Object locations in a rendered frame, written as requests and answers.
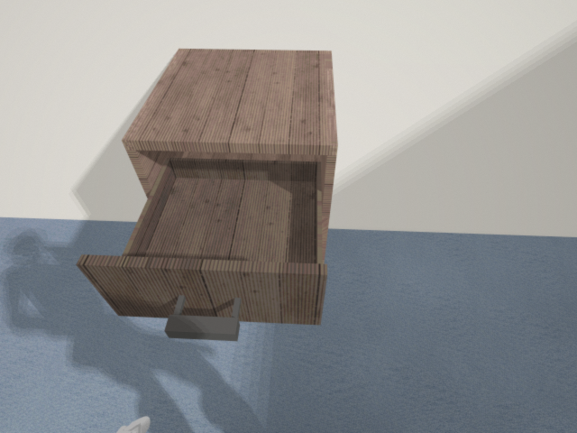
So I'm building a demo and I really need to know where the cabinet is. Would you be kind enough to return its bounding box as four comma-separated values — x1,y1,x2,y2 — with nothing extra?
122,49,338,264

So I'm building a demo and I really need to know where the handle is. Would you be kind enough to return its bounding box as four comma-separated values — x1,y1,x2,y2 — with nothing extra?
164,295,241,341

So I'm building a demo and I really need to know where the drawer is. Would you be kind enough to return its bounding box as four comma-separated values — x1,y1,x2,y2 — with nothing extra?
76,158,327,325

